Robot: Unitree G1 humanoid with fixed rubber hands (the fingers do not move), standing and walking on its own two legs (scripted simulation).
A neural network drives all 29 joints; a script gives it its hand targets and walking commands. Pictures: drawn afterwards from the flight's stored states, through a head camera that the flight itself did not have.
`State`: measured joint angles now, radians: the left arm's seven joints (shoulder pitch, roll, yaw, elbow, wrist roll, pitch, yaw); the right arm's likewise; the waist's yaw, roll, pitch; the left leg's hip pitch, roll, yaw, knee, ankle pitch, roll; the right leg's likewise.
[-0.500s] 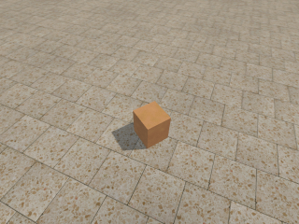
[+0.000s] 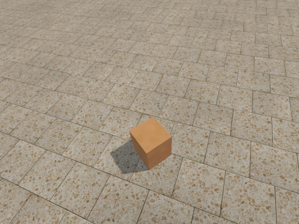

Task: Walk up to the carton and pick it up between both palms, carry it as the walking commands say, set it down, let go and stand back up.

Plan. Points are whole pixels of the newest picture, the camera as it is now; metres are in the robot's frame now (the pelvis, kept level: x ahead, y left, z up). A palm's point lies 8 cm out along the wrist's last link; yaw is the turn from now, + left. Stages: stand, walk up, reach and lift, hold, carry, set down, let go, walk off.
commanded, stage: walk up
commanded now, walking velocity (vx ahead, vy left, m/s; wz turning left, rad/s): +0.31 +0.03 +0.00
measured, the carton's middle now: (151, 143) +0.75 +0.07 -0.65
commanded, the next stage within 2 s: none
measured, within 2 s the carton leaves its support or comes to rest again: neither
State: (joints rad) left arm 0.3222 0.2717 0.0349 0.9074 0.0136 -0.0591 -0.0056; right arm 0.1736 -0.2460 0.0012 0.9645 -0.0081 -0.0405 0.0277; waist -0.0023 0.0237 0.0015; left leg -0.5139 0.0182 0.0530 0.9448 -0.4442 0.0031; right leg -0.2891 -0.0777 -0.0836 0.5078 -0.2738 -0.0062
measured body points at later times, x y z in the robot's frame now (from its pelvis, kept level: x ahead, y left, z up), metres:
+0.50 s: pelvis +0.11 +0.01 -0.01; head +0.13 +0.01 +0.44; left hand +0.21 +0.28 -0.13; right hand +0.15 -0.24 -0.15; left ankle +0.11 +0.12 -0.74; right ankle +0.11 -0.10 -0.74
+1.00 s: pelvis +0.15 +0.05 -0.01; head +0.16 +0.06 +0.44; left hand +0.19 +0.32 -0.15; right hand +0.26 -0.20 -0.15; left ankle +0.19 +0.14 -0.74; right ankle +0.12 -0.07 -0.74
